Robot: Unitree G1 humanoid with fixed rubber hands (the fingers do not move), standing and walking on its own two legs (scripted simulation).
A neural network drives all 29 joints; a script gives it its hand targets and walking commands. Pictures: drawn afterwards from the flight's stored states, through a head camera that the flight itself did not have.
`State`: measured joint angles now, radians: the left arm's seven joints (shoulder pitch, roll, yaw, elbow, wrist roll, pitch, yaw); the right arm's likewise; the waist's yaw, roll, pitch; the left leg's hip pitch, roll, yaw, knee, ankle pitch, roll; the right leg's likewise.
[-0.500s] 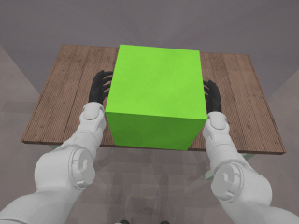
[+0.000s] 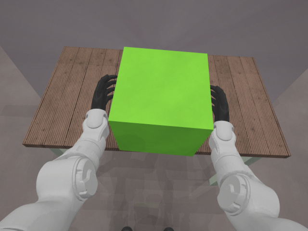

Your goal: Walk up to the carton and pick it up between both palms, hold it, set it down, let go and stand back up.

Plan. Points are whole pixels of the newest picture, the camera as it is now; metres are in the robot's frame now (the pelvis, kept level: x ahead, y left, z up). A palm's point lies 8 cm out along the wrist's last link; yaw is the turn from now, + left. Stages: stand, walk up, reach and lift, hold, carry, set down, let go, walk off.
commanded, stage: reach and lift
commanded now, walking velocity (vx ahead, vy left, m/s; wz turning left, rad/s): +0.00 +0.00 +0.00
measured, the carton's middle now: (160, 105) +0.47 -0.01 -0.01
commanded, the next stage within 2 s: none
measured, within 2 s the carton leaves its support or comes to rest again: neither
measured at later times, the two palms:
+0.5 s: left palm (98, 106) +0.42 +0.16 +0.04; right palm (220, 117) +0.40 -0.17 +0.04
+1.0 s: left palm (87, 91) +0.40 +0.17 +0.13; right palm (233, 102) +0.39 -0.16 +0.13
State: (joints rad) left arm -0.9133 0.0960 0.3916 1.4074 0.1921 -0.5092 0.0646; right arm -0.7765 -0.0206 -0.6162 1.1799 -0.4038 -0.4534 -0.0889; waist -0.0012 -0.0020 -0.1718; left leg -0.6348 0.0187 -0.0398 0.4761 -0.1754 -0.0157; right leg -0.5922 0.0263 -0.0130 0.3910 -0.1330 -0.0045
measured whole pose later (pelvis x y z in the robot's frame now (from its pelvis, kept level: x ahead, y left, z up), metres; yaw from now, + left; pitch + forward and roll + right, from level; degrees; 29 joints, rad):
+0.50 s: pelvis -0.01 +0.00 +0.00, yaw +0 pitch +19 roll -1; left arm -0.91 0.13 0.25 1.41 0.07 -0.46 0.08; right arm -0.78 -0.02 -0.52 1.19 -0.31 -0.41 -0.11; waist 0.00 0.00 -0.18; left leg -0.63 0.02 -0.04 0.45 -0.15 -0.02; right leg -0.59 0.03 -0.01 0.38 -0.12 0.00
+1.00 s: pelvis -0.02 +0.00 +0.01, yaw +0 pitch +11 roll -1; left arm -0.86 0.15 0.05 1.16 -0.12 -0.08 0.11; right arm -0.75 -0.11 -0.14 1.01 0.11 -0.03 -0.16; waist 0.00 0.00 -0.25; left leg -0.48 0.02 -0.04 0.45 -0.16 -0.02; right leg -0.44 0.03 -0.01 0.37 -0.12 0.00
